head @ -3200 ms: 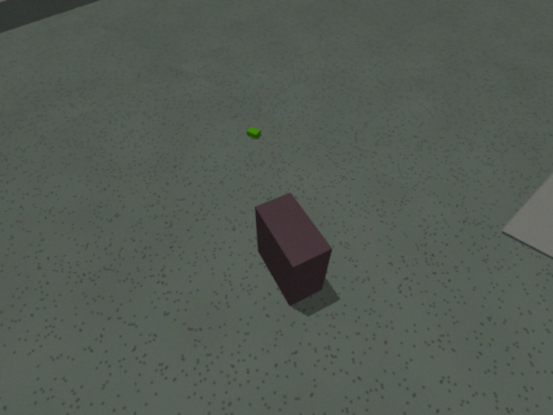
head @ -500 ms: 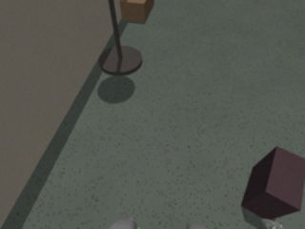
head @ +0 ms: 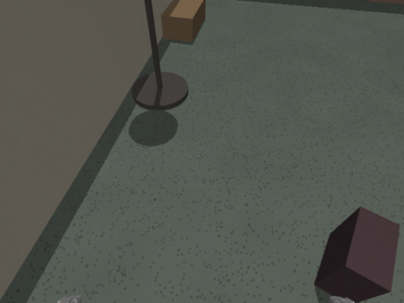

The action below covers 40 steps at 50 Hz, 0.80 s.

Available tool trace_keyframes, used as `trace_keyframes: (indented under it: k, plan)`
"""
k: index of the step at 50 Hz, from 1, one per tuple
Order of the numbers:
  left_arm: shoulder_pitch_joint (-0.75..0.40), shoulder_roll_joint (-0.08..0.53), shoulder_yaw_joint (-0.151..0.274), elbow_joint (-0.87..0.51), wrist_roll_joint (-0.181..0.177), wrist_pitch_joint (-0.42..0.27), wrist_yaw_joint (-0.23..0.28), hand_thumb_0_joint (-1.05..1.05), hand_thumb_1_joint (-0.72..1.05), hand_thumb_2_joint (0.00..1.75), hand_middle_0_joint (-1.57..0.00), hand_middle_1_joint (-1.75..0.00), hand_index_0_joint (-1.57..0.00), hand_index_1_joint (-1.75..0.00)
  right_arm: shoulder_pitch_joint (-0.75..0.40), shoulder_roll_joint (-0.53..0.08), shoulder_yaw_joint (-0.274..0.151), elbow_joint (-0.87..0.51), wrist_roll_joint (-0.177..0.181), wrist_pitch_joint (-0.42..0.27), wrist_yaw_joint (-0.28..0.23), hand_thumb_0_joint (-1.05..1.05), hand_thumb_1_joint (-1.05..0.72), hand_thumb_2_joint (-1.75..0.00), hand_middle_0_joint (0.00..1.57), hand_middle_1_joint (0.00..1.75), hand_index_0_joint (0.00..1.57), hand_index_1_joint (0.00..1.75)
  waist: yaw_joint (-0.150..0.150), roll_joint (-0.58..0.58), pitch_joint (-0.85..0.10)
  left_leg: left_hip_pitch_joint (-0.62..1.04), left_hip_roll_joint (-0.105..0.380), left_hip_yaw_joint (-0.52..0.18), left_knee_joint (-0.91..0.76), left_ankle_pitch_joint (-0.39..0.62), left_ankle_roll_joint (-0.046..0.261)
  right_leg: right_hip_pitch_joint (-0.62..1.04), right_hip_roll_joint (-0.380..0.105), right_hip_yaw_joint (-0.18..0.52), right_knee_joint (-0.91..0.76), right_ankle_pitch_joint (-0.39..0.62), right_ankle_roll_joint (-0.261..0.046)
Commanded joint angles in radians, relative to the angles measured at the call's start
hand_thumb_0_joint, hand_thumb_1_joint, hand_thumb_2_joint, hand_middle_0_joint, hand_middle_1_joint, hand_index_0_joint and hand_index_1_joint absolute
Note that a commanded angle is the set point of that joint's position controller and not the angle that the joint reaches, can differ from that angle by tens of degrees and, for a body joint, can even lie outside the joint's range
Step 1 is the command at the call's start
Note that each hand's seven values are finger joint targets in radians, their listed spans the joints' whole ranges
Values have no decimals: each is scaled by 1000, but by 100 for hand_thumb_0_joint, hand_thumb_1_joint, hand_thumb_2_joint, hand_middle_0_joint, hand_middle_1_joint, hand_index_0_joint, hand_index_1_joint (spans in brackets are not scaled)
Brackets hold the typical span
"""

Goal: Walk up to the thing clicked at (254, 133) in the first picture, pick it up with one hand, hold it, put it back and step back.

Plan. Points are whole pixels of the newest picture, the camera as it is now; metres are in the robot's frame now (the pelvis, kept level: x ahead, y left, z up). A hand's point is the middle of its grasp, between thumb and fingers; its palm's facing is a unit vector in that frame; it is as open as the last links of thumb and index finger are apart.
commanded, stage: walk up
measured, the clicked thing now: out of the picture +0.97 -1.31 -0.75
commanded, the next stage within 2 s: stand in 0.16 s
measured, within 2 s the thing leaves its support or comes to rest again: neither
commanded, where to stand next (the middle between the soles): +0.08 -0.01 m, yaw -3 degrees
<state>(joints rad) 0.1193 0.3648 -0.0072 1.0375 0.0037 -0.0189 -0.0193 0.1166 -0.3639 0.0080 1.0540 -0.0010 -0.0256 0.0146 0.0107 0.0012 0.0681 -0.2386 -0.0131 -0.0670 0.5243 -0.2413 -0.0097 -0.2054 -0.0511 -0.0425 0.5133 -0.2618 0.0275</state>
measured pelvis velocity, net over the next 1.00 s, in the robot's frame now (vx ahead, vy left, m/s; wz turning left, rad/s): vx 0.01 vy -0.02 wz -0.02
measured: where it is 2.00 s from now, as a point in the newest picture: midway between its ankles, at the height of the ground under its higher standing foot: outside the picture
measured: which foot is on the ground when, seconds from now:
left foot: down 0.00-1.00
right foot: down 0.00-1.00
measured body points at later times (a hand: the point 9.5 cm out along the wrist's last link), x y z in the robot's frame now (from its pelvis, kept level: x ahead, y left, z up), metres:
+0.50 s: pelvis +0.00 -0.01 +0.01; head +0.02 -0.01 +0.46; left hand +0.08 +0.30 -0.12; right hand +0.09 -0.31 -0.12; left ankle +0.03 +0.13 -0.74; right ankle +0.01 -0.14 -0.74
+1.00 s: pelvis +0.01 -0.02 +0.01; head +0.02 -0.02 +0.46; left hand +0.09 +0.29 -0.12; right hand +0.07 -0.32 -0.12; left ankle +0.03 +0.13 -0.74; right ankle +0.01 -0.14 -0.74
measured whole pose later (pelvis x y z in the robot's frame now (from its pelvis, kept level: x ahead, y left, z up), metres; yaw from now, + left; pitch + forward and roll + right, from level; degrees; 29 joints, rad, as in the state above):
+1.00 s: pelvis +0.01 -0.02 +0.01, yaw -1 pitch -2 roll +0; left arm 0.09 0.36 0.00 1.15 0.01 -0.01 -0.01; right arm 0.10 -0.36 0.00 1.16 -0.01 -0.01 0.01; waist 0.00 0.00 0.05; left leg -0.14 0.02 -0.06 0.33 -0.15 -0.04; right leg -0.13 -0.02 -0.03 0.34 -0.18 0.01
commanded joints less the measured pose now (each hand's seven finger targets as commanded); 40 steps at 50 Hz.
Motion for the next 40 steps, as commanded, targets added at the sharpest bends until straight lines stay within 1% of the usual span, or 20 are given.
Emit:
trace_keyframes:
  k: [1,4,5,7,8,13,15,16,17,19,20,21,22,24,27,29,30,34,39,40]
  plan:
    - [-61,227,57,-34,-9,-22,19,0,90,90,-20,-30,-20,-30,-54,-215,-48,-34,1,-21,-19,0,-90,-90,20,30,20,30,3,0,-110,27,105,-97,-138,161,53,83,-87,90,-139,111,-63]
    - [-76,220,55,-11,-7,-19,18,0,90,90,-20,-30,-20,-30,-72,-216,-47,-19,-1,-19,-20,0,-90,-90,20,30,20,30,2,11,-100,26,106,-96,-169,142,48,96,-85,85,-165,105,-55]
    - [-74,219,56,-4,-7,-19,18,0,90,90,-20,-30,-20,-30,-77,-214,-46,-13,-3,-19,-20,0,-90,-90,20,30,20,30,5,13,-112,46,110,-92,-173,169,46,98,-86,84,-167,117,-57]
    - [-85,216,56,10,-7,-17,17,0,90,90,-20,-30,-20,-30,-80,-211,-47,-2,-3,-17,-21,0,-90,-90,20,30,20,30,3,19,-101,38,109,-92,-189,158,43,104,-84,80,-180,105,-53]
    - [-80,209,48,27,-3,-15,18,0,90,90,-20,-30,-20,-30,-91,-199,-46,4,-2,-18,-20,0,-90,-90,20,30,20,30,2,22,-97,72,126,-96,-203,182,36,87,-79,94,-186,96,-51]
    - [-92,215,48,48,-1,-19,20,0,90,90,-20,-30,-20,-30,-100,-205,-49,20,0,-16,-21,0,-90,-90,20,30,20,30,-4,20,-117,102,127,-79,-207,237,28,114,-84,97,-210,157,-46]
    - [-98,214,48,55,0,-19,21,0,90,90,-20,-30,-20,-30,-98,-206,-48,26,-1,-15,-20,0,-90,-90,20,30,20,30,-6,21,-112,90,125,-74,-221,213,27,129,-85,98,-217,152,-43]
    - [-99,216,47,57,0,-19,21,0,90,90,-20,-30,-20,-30,-100,-205,-47,28,0,-13,-19,0,-90,-90,20,30,20,30,-6,15,-100,84,124,-75,-233,184,24,119,-82,97,-223,127,-42]
    - [-91,219,48,60,0,-20,21,0,90,90,-20,-30,-20,-30,-105,-203,-48,28,-1,-13,-19,0,-90,-90,20,30,20,30,-3,5,-101,108,129,-76,-230,187,25,105,-84,99,-227,123,-44]
    - [-102,217,46,59,0,-21,21,0,90,90,-20,-30,-20,-30,-100,-203,-48,31,-1,-11,-19,0,-90,-90,20,30,20,30,-11,5,-103,104,125,-68,-231,189,23,105,-88,105,-236,132,-43]
    - [-100,217,47,62,1,-20,22,0,90,90,-20,-30,-20,-30,-105,-202,-49,32,-1,-9,-19,0,-90,-90,20,30,20,30,-7,-4,-104,117,127,-68,-230,181,21,96,-87,105,-241,114,-46]
    - [-100,217,45,62,1,-20,22,0,90,90,-20,-30,-20,-30,-105,-206,-50,34,-3,-9,-19,0,-90,-90,20,30,20,30,-9,8,-111,116,130,-68,-229,192,22,104,-89,106,-240,127,-46]
    - [-93,214,44,63,0,-20,23,0,90,90,-20,-30,-20,-30,-113,-204,-49,35,-1,-7,-18,0,-90,-90,20,30,20,30,-6,12,-97,112,126,-67,-231,176,22,93,-86,105,-249,117,-44]
    - [-91,216,44,63,3,-19,22,0,90,90,-20,-30,-20,-30,-104,-201,-48,38,-2,-8,-18,0,-90,-90,20,30,20,30,-10,2,-106,113,127,-64,-237,163,22,96,-86,103,-248,116,-44]
    - [-85,211,46,65,0,-17,23,0,90,90,-20,-30,-20,-30,-106,-203,-47,40,-2,-11,-19,0,-90,-90,20,30,20,30,-3,10,-122,118,132,-64,-239,220,21,121,-87,101,-230,163,-46]
    - [-84,218,48,67,0,-17,23,0,90,90,-20,-30,-20,-30,-93,-197,-45,45,-4,-10,-19,0,-90,-90,20,30,20,30,-5,-5,-109,112,131,-63,-246,198,19,115,-85,102,-234,136,-45]
    - [-80,211,46,67,0,-15,23,0,90,90,-20,-30,-20,-30,-97,-203,-46,45,-3,-9,-19,0,-90,-90,20,30,20,30,-5,12,-103,113,131,-62,-248,184,21,106,-83,102,-239,127,-45]
    - [-81,214,47,60,1,-19,23,0,90,90,-20,-30,-20,-30,-91,-203,-46,45,-2,-7,-18,0,-90,-90,20,30,20,30,-8,-9,-109,130,131,-59,-236,193,21,97,-89,108,-248,142,-43]
    - [-80,211,47,57,0,-16,24,0,90,90,-20,-30,-20,-30,-83,-200,-44,47,-4,-5,-17,0,-90,-90,20,30,20,30,-8,6,-92,94,125,-56,-246,163,18,105,-84,106,-253,119,-42]
    - [-81,223,50,56,1,-15,24,0,90,90,-20,-30,-20,-30,-81,-193,-45,46,-5,-4,-18,0,-90,-90,20,30,20,30,-7,-13,-102,104,128,-58,-245,162,17,104,-86,107,-252,102,-46]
